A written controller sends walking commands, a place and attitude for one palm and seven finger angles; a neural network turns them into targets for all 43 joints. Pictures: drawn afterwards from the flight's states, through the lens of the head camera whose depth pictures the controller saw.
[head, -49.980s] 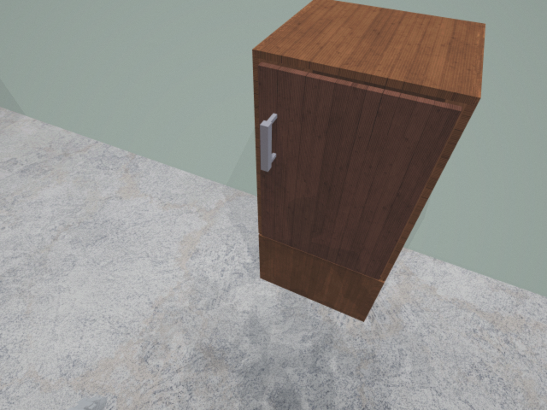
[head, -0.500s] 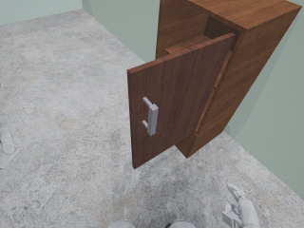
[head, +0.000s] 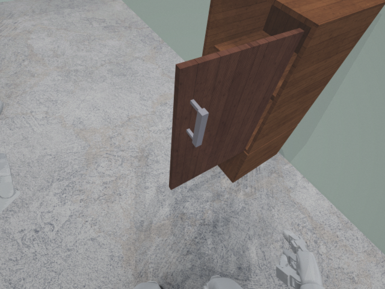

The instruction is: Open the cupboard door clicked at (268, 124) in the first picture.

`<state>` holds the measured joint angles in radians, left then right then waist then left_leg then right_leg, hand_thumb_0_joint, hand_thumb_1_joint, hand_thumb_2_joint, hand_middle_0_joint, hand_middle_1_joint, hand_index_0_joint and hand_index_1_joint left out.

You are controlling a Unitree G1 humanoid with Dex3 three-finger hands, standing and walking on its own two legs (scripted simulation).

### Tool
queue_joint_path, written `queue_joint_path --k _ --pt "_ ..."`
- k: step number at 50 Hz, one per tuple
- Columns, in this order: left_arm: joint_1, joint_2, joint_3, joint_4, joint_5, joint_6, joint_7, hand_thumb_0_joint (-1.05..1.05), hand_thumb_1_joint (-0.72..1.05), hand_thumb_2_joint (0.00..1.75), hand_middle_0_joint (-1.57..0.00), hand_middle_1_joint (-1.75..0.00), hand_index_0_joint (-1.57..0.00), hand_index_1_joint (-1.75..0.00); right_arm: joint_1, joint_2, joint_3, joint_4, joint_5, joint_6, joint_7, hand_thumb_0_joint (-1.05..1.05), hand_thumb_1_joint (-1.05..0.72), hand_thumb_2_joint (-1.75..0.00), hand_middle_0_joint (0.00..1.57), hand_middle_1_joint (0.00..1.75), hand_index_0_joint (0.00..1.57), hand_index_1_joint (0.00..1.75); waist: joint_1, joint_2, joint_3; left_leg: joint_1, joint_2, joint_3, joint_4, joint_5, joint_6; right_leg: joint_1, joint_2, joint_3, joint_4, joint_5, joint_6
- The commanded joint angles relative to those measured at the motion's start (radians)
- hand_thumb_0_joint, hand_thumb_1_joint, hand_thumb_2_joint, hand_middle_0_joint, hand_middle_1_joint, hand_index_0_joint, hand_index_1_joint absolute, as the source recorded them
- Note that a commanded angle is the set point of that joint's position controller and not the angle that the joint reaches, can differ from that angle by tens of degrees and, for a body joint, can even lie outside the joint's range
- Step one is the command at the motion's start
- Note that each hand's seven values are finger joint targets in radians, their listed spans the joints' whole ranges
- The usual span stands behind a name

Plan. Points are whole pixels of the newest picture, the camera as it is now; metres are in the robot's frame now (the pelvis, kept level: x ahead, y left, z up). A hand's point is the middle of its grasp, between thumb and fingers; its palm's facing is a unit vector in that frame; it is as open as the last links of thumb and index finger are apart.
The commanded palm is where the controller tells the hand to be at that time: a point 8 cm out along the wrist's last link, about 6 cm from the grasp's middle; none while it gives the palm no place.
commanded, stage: step back with the hand held close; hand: left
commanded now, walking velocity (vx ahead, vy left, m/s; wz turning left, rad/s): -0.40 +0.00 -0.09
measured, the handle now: (195, 124) +0.51 +0.02 +0.00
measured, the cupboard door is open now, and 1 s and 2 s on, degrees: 88 88 88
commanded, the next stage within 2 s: stop stepping back and stand still in 0.12 s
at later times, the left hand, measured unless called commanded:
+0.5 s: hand out of the picture +0.09 +0.21 +0.17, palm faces +0.34 -0.81 -0.47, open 7.4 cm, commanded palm +0.04 +0.26 +0.18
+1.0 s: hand out of the picture +0.07 +0.22 +0.17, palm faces +0.38 -0.81 -0.45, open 7.5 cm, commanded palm +0.02 +0.26 +0.18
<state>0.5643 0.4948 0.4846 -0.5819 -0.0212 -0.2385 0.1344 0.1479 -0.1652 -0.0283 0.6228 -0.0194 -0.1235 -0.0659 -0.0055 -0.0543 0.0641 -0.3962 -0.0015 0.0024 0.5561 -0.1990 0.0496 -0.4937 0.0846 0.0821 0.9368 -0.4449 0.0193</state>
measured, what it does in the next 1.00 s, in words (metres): walks backwards: right foot, then left foot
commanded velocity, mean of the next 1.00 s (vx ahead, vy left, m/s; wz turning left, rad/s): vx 0.05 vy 0.03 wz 0.00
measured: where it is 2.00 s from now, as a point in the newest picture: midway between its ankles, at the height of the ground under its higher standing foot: outside the picture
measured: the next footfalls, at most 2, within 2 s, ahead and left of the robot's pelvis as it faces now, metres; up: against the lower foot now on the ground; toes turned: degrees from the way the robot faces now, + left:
right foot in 0.30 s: -0.18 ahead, -0.14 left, +0.00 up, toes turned -5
left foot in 0.50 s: -0.06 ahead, +0.08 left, +0.00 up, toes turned -3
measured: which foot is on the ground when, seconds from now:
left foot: down 0.00-0.30, up 0.32-0.48, down 0.50-1.00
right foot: up 0.00-0.28, down 0.30-1.00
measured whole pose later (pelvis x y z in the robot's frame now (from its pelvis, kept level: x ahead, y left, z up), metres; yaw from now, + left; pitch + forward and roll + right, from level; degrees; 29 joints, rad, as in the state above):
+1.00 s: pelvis -0.15 -0.03 +0.00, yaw -5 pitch -1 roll +1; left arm 0.50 0.39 0.42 -0.41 -0.02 -0.21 0.14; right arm 0.22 -0.20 0.02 0.66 0.00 -0.15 -0.08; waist 0.00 0.00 -0.01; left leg -0.30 0.01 0.05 0.55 -0.23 0.01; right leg -0.16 0.00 0.00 0.56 -0.39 -0.01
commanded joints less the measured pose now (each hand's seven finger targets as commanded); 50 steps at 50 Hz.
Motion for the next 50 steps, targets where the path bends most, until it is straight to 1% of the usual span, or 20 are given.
queue_joint_path --k 1,8,12,13,14,15,17,18,21,24,28,32,34,35,36,38,40,42,43,50 --pt "-0.002 0.069 0.053 -0.246 -0.021 -0.046 0.029 0.00 0.90 0.90 -0.20 -0.30 -0.20 -0.30 -0.021 -0.158 -0.049 -0.105 0.004 -0.101 0.002 0.00 -0.90 -0.90 0.20 0.30 0.20 0.30 0.009 0.235 -0.285 0.391 0.313 -0.151 -0.170 0.746 0.088 -0.005 -0.042 -0.048 0.039 -0.046 0.007" --pt "-0.074 0.108 0.051 -0.182 -0.036 0.024 0.035 0.00 0.90 0.90 -0.20 -0.30 -0.20 -0.30 -0.077 -0.164 -0.024 -0.112 -0.004 -0.082 -0.007 0.00 -0.90 -0.90 0.20 0.30 0.20 0.30 0.010 0.267 -0.220 0.158 0.268 -0.128 -0.405 -0.013 0.069 0.229 -0.021 -0.119 -0.158 -0.071 -0.010" --pt "-0.006 0.142 0.092 -0.231 -0.058 -0.001 0.023 0.00 0.90 0.90 -0.20 -0.30 -0.20 -0.30 -0.095 -0.155 -0.013 -0.148 -0.003 -0.060 0.008 0.00 -0.90 -0.90 0.20 0.30 0.20 0.30 0.032 0.288 -0.231 0.096 0.152 -0.028 -0.336 -0.152 -0.013 0.385 -0.036 -0.146 -0.573 0.073 -0.056" --pt "0.017 0.178 0.114 -0.249 -0.055 -0.013 0.020 0.00 0.90 0.90 -0.20 -0.30 -0.20 -0.30 -0.084 -0.149 -0.011 -0.154 0.002 -0.047 0.013 0.00 -0.90 -0.90 0.20 0.30 0.20 0.30 0.016 0.170 -0.216 0.124 0.073 0.039 -0.162 -0.176 -0.056 0.308 -0.127 -0.046 -0.716 0.068 -0.091" --pt "0.046 0.240 0.161 -0.243 -0.048 -0.026 0.025 0.00 0.90 0.90 -0.20 -0.30 -0.20 -0.30 -0.070 -0.129 -0.003 -0.151 0.001 -0.031 0.016 0.00 -0.90 -0.90 0.20 0.30 0.20 0.30 0.020 -0.087 -0.196 0.157 -0.010 0.084 0.171 -0.134 -0.100 0.105 -0.340 0.205 -0.841 -0.017 -0.160" --pt "0.020 0.284 0.208 -0.259 -0.044 -0.037 0.038 0.00 0.90 0.90 -0.20 -0.30 -0.20 -0.30 -0.061 -0.142 0.007 -0.145 -0.016 -0.030 0.017 0.00 -0.90 -0.90 0.20 0.30 0.20 0.30 0.038 -0.133 -0.157 0.016 -0.003 0.025 0.405 -0.181 -0.092 0.057 -0.460 0.289 -0.827 0.191 -0.226" --pt "-0.008 0.182 0.128 -0.176 -0.040 -0.024 0.034 0.00 0.90 0.90 -0.20 -0.30 -0.20 -0.30 -0.013 -0.127 0.005 -0.136 0.024 -0.041 0.008 0.00 -0.90 -0.90 0.20 0.30 0.20 0.30 -0.001 -0.175 -0.225 -0.154 0.008 -0.017 0.456 -0.159 -0.079 0.338 -0.366 0.104 -0.582 0.808 -0.174" --pt "0.003 0.162 0.127 -0.146 -0.030 -0.009 0.041 0.00 0.90 0.90 -0.20 -0.30 -0.20 -0.30 -0.022 -0.123 0.010 -0.142 0.026 -0.041 -0.005 0.00 -0.90 -0.90 0.20 0.30 0.20 0.30 -0.006 -0.153 -0.219 -0.120 0.028 0.013 0.346 -0.133 -0.072 0.363 -0.340 0.052 -0.538 0.858 -0.155" --pt "-0.050 0.113 0.071 -0.075 -0.023 0.009 0.046 0.00 0.90 0.90 -0.20 -0.30 -0.20 -0.30 -0.022 -0.155 0.005 -0.115 0.017 -0.046 -0.029 0.00 -0.90 -0.90 0.20 0.30 0.20 0.30 -0.024 0.009 -0.153 0.153 0.016 0.059 0.017 -0.011 -0.043 0.203 -0.291 -0.023 -0.532 0.510 -0.090" --pt "-0.106 0.108 0.042 -0.092 -0.014 -0.014 0.043 0.00 0.90 0.90 -0.20 -0.30 -0.20 -0.30 -0.008 -0.209 -0.018 -0.132 0.021 -0.072 -0.040 0.00 -0.90 -0.90 0.20 0.30 0.20 0.30 -0.008 0.155 -0.112 0.218 0.123 -0.115 -0.160 -0.056 0.018 0.156 -0.148 -0.033 -0.476 0.132 -0.031" --pt "-0.061 0.137 0.081 -0.142 -0.015 -0.041 0.039 0.00 0.90 0.90 -0.20 -0.30 -0.20 -0.30 -0.011 -0.189 -0.002 -0.122 0.004 -0.083 -0.039 0.00 -0.90 -0.90 0.20 0.30 0.20 0.30 -0.007 0.232 -0.140 0.129 0.176 -0.253 -0.275 -0.122 0.046 0.245 -0.077 -0.116 -0.355 0.072 -0.023" --pt "-0.009 0.121 0.081 -0.133 -0.010 -0.040 0.037 0.00 0.90 0.90 -0.20 -0.30 -0.20 -0.30 -0.020 -0.185 -0.009 -0.130 0.003 -0.087 -0.032 0.00 -0.90 -0.90 0.20 0.30 0.20 0.30 -0.005 0.176 -0.084 -0.013 0.108 -0.127 -0.240 -0.315 0.006 0.327 -0.096 -0.067 -0.508 0.003 -0.061" --pt "0.020 0.125 0.091 -0.083 -0.015 -0.039 0.032 0.00 0.90 0.90 -0.20 -0.30 -0.20 -0.30 -0.002 -0.167 -0.019 -0.125 0.002 -0.071 -0.025 0.00 -0.90 -0.90 0.20 0.30 0.20 0.30 -0.008 -0.020 -0.073 0.000 0.023 -0.021 0.061 -0.189 -0.035 0.217 -0.241 0.184 -0.685 -0.201 -0.145" --pt "-0.006 0.129 0.092 -0.073 -0.019 -0.037 0.034 0.00 0.90 0.90 -0.20 -0.30 -0.20 -0.30 0.006 -0.166 -0.021 -0.110 0.008 -0.063 -0.021 0.00 -0.90 -0.90 0.20 0.30 0.20 0.30 -0.002 -0.116 -0.037 -0.058 0.008 0.009 0.255 -0.129 -0.046 0.183 -0.353 0.328 -0.765 -0.199 -0.203" --pt "-0.058 0.124 0.091 -0.071 -0.020 -0.039 0.038 0.00 0.90 0.90 -0.20 -0.30 -0.20 -0.30 0.007 -0.174 -0.023 -0.104 0.013 -0.065 -0.018 0.00 -0.90 -0.90 0.20 0.30 0.20 0.30 -0.002 -0.125 -0.026 -0.135 0.015 -0.005 0.381 -0.146 -0.049 0.220 -0.399 0.358 -0.754 -0.053 -0.239" --pt "-0.133 0.114 0.070 -0.037 -0.008 -0.052 0.036 0.00 0.90 0.90 -0.20 -0.30 -0.20 -0.30 0.025 -0.160 -0.009 -0.092 0.015 -0.079 -0.015 0.00 -0.90 -0.90 0.20 0.30 0.20 0.30 -0.016 -0.046 -0.027 -0.102 0.066 -0.025 0.255 -0.168 -0.038 0.269 -0.375 0.199 -0.639 0.281 -0.216" --pt "-0.150 0.093 0.050 -0.001 0.001 -0.052 0.037 0.00 0.90 0.90 -0.20 -0.30 -0.20 -0.30 0.025 -0.142 0.005 -0.084 0.014 -0.084 -0.024 0.00 -0.90 -0.90 0.20 0.30 0.20 0.30 -0.023 -0.002 -0.069 0.118 0.034 0.049 -0.012 -0.036 -0.024 0.226 -0.280 0.066 -0.547 0.312 -0.132" --pt "-0.150 0.083 0.032 -0.023 -0.003 -0.051 0.032 0.00 0.90 0.90 -0.20 -0.30 -0.20 -0.30 0.008 -0.172 -0.009 -0.099 0.016 -0.095 -0.035 0.00 -0.90 -0.90 0.20 0.30 0.20 0.30 -0.006 0.154 -0.102 0.262 0.096 -0.043 -0.130 0.111 0.004 0.186 -0.170 -0.015 -0.439 0.302 -0.046" --pt "-0.160 0.090 0.033 -0.047 -0.005 -0.053 0.029 0.00 0.90 0.90 -0.20 -0.30 -0.20 -0.30 -0.001 -0.182 -0.012 -0.114 0.020 -0.095 -0.036 0.00 -0.90 -0.90 0.20 0.30 0.20 0.30 0.004 0.171 -0.121 0.270 0.147 -0.115 -0.131 0.143 0.027 0.177 -0.127 -0.038 -0.424 0.260 -0.019" --pt "-0.077 0.096 0.059 -0.080 -0.008 -0.051 0.014 0.00 0.90 0.90 -0.20 -0.30 -0.20 -0.30 -0.006 -0.157 0.000 -0.125 0.018 -0.091 -0.022 0.00 -0.90 -0.90 0.20 0.30 0.20 0.30 0.000 0.066 -0.168 0.224 0.094 -0.042 -0.093 0.256 -0.010 0.281 -0.124 -0.027 -0.494 0.415 -0.025"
